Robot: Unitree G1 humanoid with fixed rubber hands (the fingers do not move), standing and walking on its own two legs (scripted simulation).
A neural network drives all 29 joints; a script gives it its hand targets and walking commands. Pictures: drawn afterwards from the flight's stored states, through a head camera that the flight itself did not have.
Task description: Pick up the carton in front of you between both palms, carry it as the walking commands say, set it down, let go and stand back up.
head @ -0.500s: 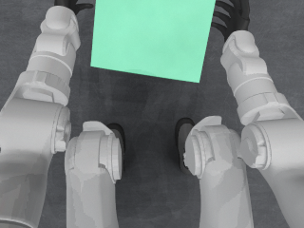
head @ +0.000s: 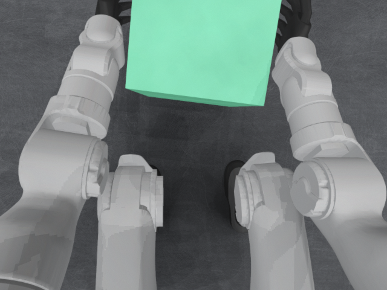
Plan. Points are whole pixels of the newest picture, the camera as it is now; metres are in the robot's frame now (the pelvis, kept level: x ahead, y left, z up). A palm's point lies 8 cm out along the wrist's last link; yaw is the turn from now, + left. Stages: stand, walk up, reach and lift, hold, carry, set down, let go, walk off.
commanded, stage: reach and lift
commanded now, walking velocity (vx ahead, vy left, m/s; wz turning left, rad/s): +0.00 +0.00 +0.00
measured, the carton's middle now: (198, 48) +0.52 +0.01 -0.22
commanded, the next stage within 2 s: none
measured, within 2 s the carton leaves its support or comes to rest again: neither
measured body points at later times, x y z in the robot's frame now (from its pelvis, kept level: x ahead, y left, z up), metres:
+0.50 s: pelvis +0.00 -0.01 +0.11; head +0.25 +0.03 +0.49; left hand +0.50 +0.17 +0.04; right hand +0.50 -0.13 +0.05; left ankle +0.11 +0.12 -0.33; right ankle +0.12 -0.14 -0.33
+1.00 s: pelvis +0.05 -0.01 +0.25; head +0.21 +0.02 +0.67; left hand +0.46 +0.17 +0.19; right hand +0.47 -0.13 +0.20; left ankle +0.10 +0.12 -0.33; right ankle +0.12 -0.14 -0.33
